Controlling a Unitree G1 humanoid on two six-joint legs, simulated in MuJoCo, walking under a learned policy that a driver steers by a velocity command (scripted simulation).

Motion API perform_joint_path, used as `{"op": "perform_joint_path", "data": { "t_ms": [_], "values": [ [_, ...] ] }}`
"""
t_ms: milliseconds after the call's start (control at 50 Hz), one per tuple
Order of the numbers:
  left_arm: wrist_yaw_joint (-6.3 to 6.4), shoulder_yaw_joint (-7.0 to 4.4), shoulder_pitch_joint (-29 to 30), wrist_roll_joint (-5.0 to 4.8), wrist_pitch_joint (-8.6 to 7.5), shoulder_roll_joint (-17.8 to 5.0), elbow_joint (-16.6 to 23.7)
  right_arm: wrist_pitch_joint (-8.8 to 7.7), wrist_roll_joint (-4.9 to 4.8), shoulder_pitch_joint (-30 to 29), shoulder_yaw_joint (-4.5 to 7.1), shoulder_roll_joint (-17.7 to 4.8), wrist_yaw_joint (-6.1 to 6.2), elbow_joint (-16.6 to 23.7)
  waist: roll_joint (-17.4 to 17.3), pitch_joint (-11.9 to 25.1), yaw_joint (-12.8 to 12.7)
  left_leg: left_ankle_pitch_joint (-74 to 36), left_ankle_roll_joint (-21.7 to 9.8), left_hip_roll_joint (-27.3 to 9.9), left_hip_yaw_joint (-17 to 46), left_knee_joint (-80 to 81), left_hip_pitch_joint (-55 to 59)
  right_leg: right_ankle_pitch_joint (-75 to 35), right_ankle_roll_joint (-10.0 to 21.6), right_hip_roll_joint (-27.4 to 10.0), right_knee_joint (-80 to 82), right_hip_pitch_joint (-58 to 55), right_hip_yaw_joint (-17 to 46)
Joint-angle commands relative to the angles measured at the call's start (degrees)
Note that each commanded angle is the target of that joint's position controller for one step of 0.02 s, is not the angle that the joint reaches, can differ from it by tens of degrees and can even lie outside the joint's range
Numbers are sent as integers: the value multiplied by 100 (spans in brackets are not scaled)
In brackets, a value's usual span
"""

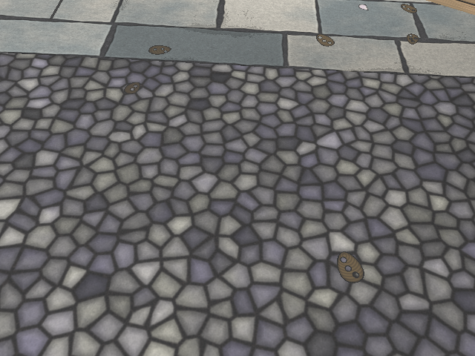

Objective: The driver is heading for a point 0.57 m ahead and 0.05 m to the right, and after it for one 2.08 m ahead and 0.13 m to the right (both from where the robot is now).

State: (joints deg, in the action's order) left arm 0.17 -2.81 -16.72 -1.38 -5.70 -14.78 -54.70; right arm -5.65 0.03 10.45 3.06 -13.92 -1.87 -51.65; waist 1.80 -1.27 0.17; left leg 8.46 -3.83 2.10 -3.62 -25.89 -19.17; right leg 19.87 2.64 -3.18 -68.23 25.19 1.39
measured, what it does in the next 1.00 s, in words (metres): walks ahead: right foot, then left foot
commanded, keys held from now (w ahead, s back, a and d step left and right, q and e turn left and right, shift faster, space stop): w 0.60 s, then no key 0.40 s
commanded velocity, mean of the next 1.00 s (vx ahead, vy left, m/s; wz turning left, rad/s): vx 0.40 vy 0.00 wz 0.00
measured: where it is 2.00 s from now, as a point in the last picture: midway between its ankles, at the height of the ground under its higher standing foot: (259, 330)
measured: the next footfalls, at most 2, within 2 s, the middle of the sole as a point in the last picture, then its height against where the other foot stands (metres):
right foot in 0.42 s outside the picture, level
left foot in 0.88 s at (216, 302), level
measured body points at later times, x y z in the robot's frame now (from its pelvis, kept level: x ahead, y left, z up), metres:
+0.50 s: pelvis +0.28 -0.06 -0.01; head +0.31 -0.07 +0.44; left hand +0.45 +0.19 -0.11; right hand +0.26 -0.32 -0.16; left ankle +0.11 +0.08 -0.66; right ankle +0.36 -0.15 -0.74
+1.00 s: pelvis +0.48 -0.03 -0.01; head +0.51 -0.01 +0.44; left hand +0.53 +0.23 -0.16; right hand +0.63 -0.28 -0.12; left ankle +0.59 +0.07 -0.74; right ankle +0.39 -0.16 -0.70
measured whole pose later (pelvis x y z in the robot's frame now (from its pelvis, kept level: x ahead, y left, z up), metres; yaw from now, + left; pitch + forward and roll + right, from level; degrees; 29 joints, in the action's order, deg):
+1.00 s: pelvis +0.48 -0.03 -0.01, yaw +0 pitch +1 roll -1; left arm 1.1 -2.4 -13.3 -0.5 -2.0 -14.2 -57.4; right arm -3.4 0.8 4.5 2.3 -12.0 -0.2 -53.2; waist 1.2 -1.7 -1.5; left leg 4.8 -2.3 -0.1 -1.9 -28.3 -25.1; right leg 33.6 -1.1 0.5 -50.2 16.3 0.4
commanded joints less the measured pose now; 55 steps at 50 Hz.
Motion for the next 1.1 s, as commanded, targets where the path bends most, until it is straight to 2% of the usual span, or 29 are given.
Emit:
{"op": "perform_joint_path", "data": {
  "t_ms": [20,80,180,300,360,400,420,440,460,480,500,520,560,600,640,680,740,820,860,880,900,920,940,960,980,1000,1020,1060,1100],
  "values": [
    [59,-132,-259,45,60,-294,288,-99,41,134,76,-477,-17,142,-626,319,-123,-570,-985,-1495,1657,1678,798,-480,13,-550,220,815,245],
    [87,-165,199,95,131,-323,471,-113,33,424,137,-736,78,-10,-472,62,-105,-995,-1057,-1485,1321,1906,801,-1131,-138,-606,943,1302,201],
    [12,-131,1206,97,82,-195,758,-36,-30,858,126,-794,198,-176,-490,-112,177,-1084,-795,-1269,830,1972,1127,-2504,-205,-433,2631,1428,20],
    [-165,-56,2169,19,14,-192,1101,84,-88,1426,161,-873,228,-480,-498,-395,479,-1033,-751,-1581,818,1648,2087,-2272,-108,-215,3654,1551,-104],
    [-250,-93,2034,7,-44,-352,1156,159,-109,1343,215,-968,260,-521,-633,-269,266,-1820,-623,-1762,855,1195,2439,-1664,110,-66,3913,1095,-186],
    [-226,-273,919,38,-63,-673,837,208,-112,1071,210,-973,262,-458,-675,401,-362,-3521,-423,-1455,564,-47,2239,-1618,354,309,4103,-587,-496],
    [-177,-413,-174,81,-61,-1022,541,208,-59,1026,133,-799,259,-361,-444,1156,-773,-3041,-233,-1144,331,-1443,1345,-1807,637,-110,3891,-2308,-37],
    [-146,-562,-969,171,-26,-1613,382,103,-16,1639,-60,-179,202,-279,852,2079,-680,-646,212,-225,34,-3819,-1068,-1116,1528,-1629,4106,-4722,2452],
    [-159,-431,-1022,120,-8,-1244,355,-50,-73,1604,-70,-235,163,-361,1217,2464,-694,2372,195,79,861,-4790,-1958,-667,1746,-2030,4984,-5007,4043],
    [-153,-318,-543,83,-16,-916,423,-142,-234,1085,79,-773,135,-216,876,1631,-640,2148,71,-305,1031,-5198,-2474,-443,1417,-1816,5068,-4332,3303],
    [-144,-251,-16,87,-10,-722,557,-171,-274,683,87,-825,150,-104,499,1035,-484,1608,11,-628,841,-5026,-2458,-721,1216,-1600,5196,-3427,2486],
    [-170,-194,364,126,-15,-550,602,-146,-201,479,112,-763,189,-78,154,599,-307,1186,27,-839,736,-4634,-2226,-1104,1115,-1365,5428,-2562,1918],
    [-209,-134,602,192,-52,-355,578,24,-126,689,146,-542,233,-145,309,353,31,761,53,-1070,769,-4101,-1544,-1397,989,-1039,5805,-1656,1288],
    [-188,-165,439,174,-88,-480,465,132,-102,738,139,-376,255,-157,270,225,116,525,138,-1104,696,-3789,-1501,-1734,1086,-973,6030,-1385,965],
    [-118,-185,319,213,-91,-631,377,165,-36,417,169,-432,290,-33,144,35,140,140,294,-1057,638,-3228,-1732,-3186,1119,-961,5990,-1356,619],
    [-50,-167,255,219,-37,-627,309,153,19,142,141,-327,278,58,153,58,121,-420,374,-946,529,-2383,-1595,-4283,968,-767,5798,-1360,119],
    [7,-153,46,188,28,-692,183,147,6,-417,66,-188,219,165,228,157,-97,-1292,370,-656,308,-1261,-987,-4336,785,-556,5666,-1339,-255],
    [50,-153,-46,118,132,-706,-25,159,10,-719,71,-366,161,256,313,196,-161,-1129,247,-535,452,-634,-831,-4125,752,-822,5239,-1941,-17],
    [81,-172,125,63,187,-728,-65,114,55,-448,126,-536,140,185,282,327,68,-1029,87,-462,459,-185,-436,-3972,598,-851,4739,-2153,111],
    [91,-158,111,61,207,-673,-78,85,96,-96,187,-674,154,27,139,502,203,-1586,-9,-365,374,188,140,-3877,435,-607,4279,-2154,61],
    [95,-122,-131,159,189,-567,-76,64,153,244,278,-1043,193,-61,-281,895,186,-3900,-184,-841,780,50,1073,-3190,168,-210,3531,-1818,-146],
    [61,20,-946,241,151,-64,-236,112,197,436,268,-1164,229,-95,-1209,1638,-156,-5371,-950,-1854,1735,-388,2797,-705,-155,248,2350,-592,-271],
    [59,81,-1003,176,207,6,-337,187,118,613,148,-695,208,-168,-1580,2045,62,-4807,-1490,-2385,2498,-93,2928,1787,-380,446,1409,-148,-71],
    [69,-19,-604,64,311,-373,-255,218,47,499,82,-540,171,-172,-1209,1792,111,-3108,-1379,-2216,2547,265,2360,2134,-418,288,999,47,186],
    [123,-59,-242,20,428,-467,-172,237,46,101,66,-564,174,-100,-908,1324,40,-1823,-1149,-2040,2404,526,1773,1883,-439,135,888,231,202],
    [183,-91,-35,53,537,-483,-154,257,66,-283,42,-550,197,-10,-753,952,-28,-917,-1001,-1907,2221,796,1146,1604,-481,27,1019,218,176],
    [237,-111,8,96,631,-468,-149,278,100,-604,47,-583,230,53,-837,761,-150,-144,-854,-1780,2086,1040,604,1265,-512,-90,1283,-30,201],
    [292,-92,-109,121,696,-291,-244,343,166,-888,51,-570,268,75,-1041,588,-276,501,-689,-1446,1643,1290,-117,844,-516,-33,1961,-660,18],
    [290,-71,-207,137,682,-168,-369,371,134,-848,40,-522,301,6,-997,669,-295,670,-657,-1300,1363,1288,-263,224,-458,42,2666,-1145,-122]
  ]
}}
Over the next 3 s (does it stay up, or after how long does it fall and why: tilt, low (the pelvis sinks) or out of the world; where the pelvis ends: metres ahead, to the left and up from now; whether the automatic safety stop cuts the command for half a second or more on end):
stays up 0.56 -0.06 0.00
